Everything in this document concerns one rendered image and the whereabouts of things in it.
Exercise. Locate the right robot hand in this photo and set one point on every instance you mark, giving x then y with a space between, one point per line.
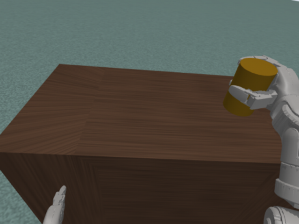
284 83

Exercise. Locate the left robot hand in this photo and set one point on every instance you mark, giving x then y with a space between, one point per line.
55 212

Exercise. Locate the can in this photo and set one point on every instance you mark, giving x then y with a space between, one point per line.
254 74

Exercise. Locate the right robot arm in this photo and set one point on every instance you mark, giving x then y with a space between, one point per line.
285 120

